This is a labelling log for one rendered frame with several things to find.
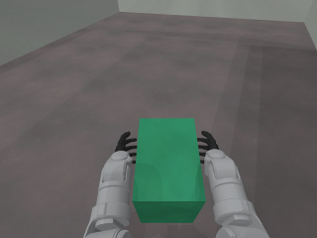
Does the robot left hand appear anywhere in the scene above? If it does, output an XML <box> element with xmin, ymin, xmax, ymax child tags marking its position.
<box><xmin>115</xmin><ymin>131</ymin><xmax>138</xmax><ymax>164</ymax></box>

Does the robot left forearm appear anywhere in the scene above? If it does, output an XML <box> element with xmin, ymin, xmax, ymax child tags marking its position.
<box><xmin>83</xmin><ymin>151</ymin><xmax>134</xmax><ymax>238</ymax></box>

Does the left robot upper arm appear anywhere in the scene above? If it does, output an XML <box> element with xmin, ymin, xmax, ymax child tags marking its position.
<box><xmin>85</xmin><ymin>228</ymin><xmax>133</xmax><ymax>238</ymax></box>

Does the carton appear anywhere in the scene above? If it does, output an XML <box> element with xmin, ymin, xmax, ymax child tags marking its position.
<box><xmin>132</xmin><ymin>118</ymin><xmax>206</xmax><ymax>223</ymax></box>

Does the right robot upper arm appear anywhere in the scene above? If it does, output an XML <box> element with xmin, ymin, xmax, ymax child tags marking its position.
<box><xmin>215</xmin><ymin>225</ymin><xmax>269</xmax><ymax>238</ymax></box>

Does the robot right hand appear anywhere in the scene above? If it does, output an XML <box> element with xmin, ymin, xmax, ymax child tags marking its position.
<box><xmin>197</xmin><ymin>131</ymin><xmax>219</xmax><ymax>164</ymax></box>

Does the robot right forearm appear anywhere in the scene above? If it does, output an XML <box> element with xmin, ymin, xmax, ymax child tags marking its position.
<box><xmin>204</xmin><ymin>149</ymin><xmax>269</xmax><ymax>237</ymax></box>

